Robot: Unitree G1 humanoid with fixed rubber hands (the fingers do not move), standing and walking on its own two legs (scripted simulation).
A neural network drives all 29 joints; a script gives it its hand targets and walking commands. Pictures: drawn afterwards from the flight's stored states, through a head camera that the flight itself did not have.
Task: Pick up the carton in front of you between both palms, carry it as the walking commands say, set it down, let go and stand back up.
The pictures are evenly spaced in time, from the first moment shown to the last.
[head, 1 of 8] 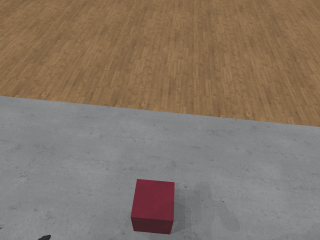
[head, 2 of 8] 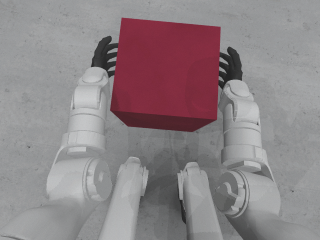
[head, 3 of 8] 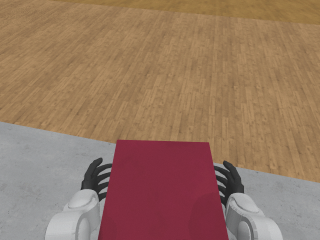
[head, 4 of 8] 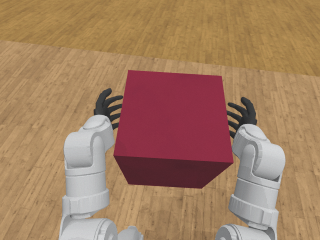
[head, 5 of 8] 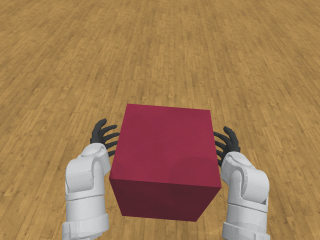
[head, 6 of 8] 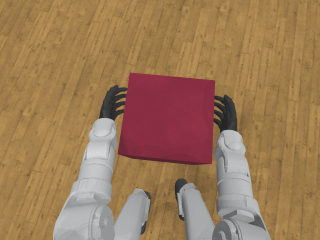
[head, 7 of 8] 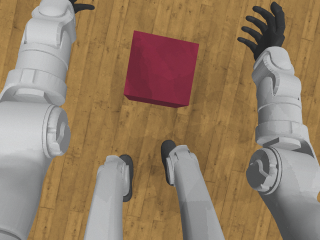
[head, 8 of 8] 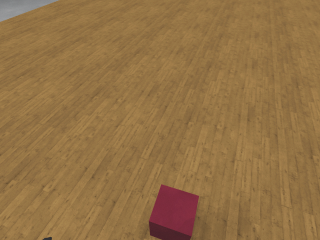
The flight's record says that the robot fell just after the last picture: no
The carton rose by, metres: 1.07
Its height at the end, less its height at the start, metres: +0.36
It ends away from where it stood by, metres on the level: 4.83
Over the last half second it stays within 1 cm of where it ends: yes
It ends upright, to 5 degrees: yes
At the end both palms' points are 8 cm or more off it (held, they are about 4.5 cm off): yes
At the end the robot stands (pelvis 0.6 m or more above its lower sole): yes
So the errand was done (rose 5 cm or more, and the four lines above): yes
